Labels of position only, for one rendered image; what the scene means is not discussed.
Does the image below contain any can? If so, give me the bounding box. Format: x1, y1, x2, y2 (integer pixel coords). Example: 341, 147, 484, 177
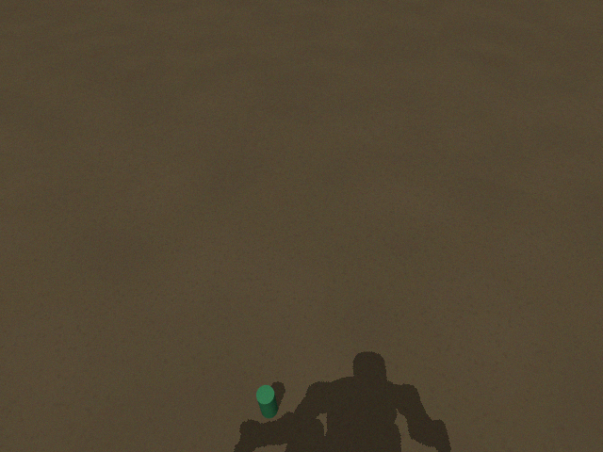
256, 385, 278, 418

